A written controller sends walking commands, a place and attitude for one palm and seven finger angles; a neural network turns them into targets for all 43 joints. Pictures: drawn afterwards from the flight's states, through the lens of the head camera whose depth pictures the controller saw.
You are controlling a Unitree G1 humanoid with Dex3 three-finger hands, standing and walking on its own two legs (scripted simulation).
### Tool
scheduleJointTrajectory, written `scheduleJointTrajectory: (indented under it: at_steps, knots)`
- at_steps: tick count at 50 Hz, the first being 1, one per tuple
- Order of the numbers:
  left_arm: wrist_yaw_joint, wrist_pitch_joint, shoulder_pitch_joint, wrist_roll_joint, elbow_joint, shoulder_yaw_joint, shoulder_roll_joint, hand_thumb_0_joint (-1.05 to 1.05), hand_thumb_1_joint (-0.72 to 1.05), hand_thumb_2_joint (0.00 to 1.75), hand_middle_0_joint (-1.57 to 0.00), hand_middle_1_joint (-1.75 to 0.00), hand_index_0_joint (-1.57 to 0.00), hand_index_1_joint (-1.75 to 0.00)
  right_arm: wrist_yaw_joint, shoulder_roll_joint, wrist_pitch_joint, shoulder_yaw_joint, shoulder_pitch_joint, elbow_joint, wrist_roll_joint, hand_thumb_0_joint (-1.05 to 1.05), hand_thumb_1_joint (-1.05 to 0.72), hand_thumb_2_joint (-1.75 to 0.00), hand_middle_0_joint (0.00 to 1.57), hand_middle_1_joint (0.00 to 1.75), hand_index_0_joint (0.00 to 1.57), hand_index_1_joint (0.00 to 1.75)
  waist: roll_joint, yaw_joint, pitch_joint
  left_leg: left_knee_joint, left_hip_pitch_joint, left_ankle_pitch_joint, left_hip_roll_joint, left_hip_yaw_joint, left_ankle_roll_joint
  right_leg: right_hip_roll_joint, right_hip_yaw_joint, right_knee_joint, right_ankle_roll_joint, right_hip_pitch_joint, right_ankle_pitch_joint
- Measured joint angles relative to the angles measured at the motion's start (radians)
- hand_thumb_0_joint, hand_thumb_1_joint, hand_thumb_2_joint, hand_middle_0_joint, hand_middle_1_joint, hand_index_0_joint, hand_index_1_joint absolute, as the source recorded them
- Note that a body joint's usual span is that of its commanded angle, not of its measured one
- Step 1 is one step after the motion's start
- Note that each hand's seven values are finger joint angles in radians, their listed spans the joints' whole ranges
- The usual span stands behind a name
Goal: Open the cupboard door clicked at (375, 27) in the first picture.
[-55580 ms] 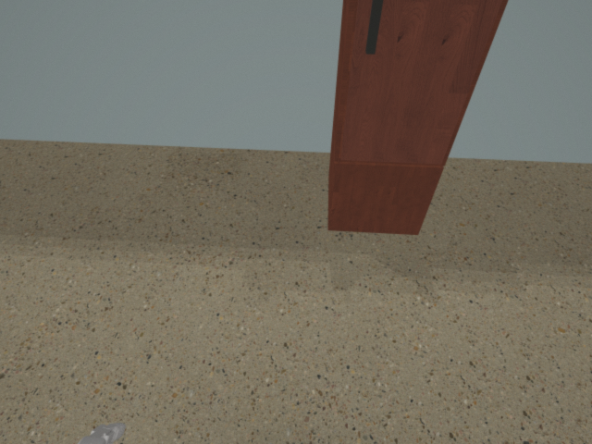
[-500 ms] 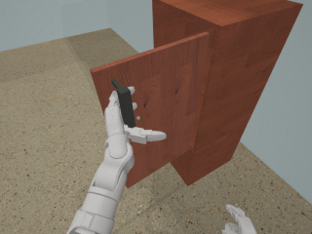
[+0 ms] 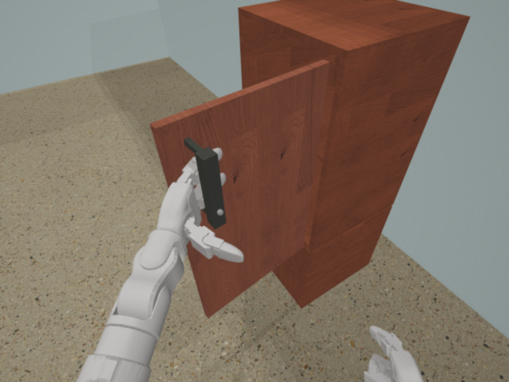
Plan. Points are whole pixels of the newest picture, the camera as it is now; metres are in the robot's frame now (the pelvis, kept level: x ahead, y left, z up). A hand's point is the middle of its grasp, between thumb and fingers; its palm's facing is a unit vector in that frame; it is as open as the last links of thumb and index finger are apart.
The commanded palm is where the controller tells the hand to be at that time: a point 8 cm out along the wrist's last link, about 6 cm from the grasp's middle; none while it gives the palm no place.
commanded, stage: slide the hand sideways off the handle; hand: left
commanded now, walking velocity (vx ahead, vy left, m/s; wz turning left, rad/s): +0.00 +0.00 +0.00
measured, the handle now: (204, 184) +0.38 +0.11 +0.15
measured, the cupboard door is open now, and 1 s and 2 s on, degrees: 97 97 97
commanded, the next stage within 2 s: draw the hand back to the body in 0.82 s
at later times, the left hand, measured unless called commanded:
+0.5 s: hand (182, 241) +0.28 +0.12 +0.13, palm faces -0.07 -1.00 -0.03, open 16.2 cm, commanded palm +0.25 +0.19 +0.14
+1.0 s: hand (152, 260) +0.24 +0.15 +0.13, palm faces -0.08 -1.00 -0.04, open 16.4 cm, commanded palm +0.22 +0.21 +0.14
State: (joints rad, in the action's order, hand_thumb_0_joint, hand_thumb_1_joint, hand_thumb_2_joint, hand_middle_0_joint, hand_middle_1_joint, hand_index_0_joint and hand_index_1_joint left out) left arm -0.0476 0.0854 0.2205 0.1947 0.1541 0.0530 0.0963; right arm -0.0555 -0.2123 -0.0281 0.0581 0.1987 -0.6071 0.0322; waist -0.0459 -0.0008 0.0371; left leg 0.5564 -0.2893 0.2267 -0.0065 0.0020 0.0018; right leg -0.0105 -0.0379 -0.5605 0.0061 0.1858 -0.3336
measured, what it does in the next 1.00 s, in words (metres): stands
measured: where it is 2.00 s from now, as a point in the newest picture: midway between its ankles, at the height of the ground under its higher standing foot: outside the picture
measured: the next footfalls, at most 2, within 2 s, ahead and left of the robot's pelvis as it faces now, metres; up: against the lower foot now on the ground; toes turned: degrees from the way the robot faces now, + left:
none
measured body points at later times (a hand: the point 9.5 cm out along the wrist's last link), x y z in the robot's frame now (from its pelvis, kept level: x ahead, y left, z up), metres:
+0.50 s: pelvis +0.03 -0.03 +0.00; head +0.00 -0.06 +0.45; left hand +0.27 +0.18 +0.14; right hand +0.22 -0.25 -0.07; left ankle +0.05 +0.12 -0.73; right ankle -0.02 -0.12 -0.73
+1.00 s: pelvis +0.02 -0.02 +0.00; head +0.00 -0.04 +0.45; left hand +0.24 +0.21 +0.14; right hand +0.21 -0.25 -0.07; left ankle +0.05 +0.12 -0.73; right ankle -0.02 -0.12 -0.73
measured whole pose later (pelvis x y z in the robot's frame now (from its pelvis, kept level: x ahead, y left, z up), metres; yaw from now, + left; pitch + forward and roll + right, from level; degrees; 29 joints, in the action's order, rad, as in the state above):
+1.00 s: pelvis +0.02 -0.02 +0.00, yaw +1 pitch -1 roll +0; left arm -0.32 0.01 -0.26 0.33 -0.23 -0.19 0.25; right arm -0.10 -0.25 -0.20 0.04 0.22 -0.59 0.06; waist -0.06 -0.03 0.05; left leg 0.60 -0.31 0.27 -0.03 0.03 0.03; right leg 0.01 -0.06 -0.59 0.03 0.19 -0.38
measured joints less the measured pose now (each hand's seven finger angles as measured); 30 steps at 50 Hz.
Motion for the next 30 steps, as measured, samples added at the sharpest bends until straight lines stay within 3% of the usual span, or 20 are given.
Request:
scheduleJointTrajectory:
  at_steps: [4, 8, 13, 30]
  knots:
    - [0.008, -0.006, -0.097, -0.021, -0.085, -0.007, 0.004, -0.02, -0.50, 0.30, -0.17, -0.33, -0.18, -0.32, 0.015, 0.007, 0.006, 0.001, 0.004, 0.021, -0.003, 0.01, -0.90, -0.90, 0.20, 0.30, 0.20, 0.30, 0.009, 0.002, 0.001, -0.008, 0.014, 0.005, -0.010, -0.010, 0.006, 0.009, 0.011, 0.004, 0.006, -0.007, -0.002]
    - [-0.012, 0.001, -0.171, -0.022, -0.154, -0.028, 0.044, -0.02, -0.50, 0.30, -0.19, -0.33, -0.17, -0.31, 0.012, 0.007, 0.013, 0.002, 0.000, 0.032, -0.002, 0.01, -0.90, -0.90, 0.20, 0.30, 0.20, 0.30, 0.010, 0.001, -0.002, -0.013, 0.030, 0.010, -0.020, -0.010, 0.014, 0.019, 0.012, 0.012, 0.014, -0.022, -0.005]
    - [-0.057, 0.005, -0.235, 0.012, -0.214, -0.071, 0.086, -0.02, -0.50, 0.30, -0.21, -0.33, -0.18, -0.31, 0.001, -0.003, 0.004, -0.002, -0.012, 0.034, 0.002, 0.01, -0.90, -0.90, 0.20, 0.30, 0.20, 0.30, -0.003, -0.003, -0.003, -0.018, 0.040, 0.015, -0.028, -0.002, 0.023, 0.028, 0.004, 0.023, 0.023, -0.037, -0.008]
    - [-0.209, -0.017, -0.430, 0.098, -0.333, -0.219, 0.144, -0.02, -0.50, 0.30, -0.20, -0.32, -0.17, -0.31, -0.027, -0.032, -0.055, -0.019, -0.003, 0.046, 0.014, 0.01, -0.90, -0.90, 0.20, 0.30, 0.20, 0.30, -0.010, -0.022, 0.023, -0.003, 0.027, 0.041, -0.034, 0.022, 0.040, 0.037, -0.019, 0.004, 0.040, -0.030, -0.044]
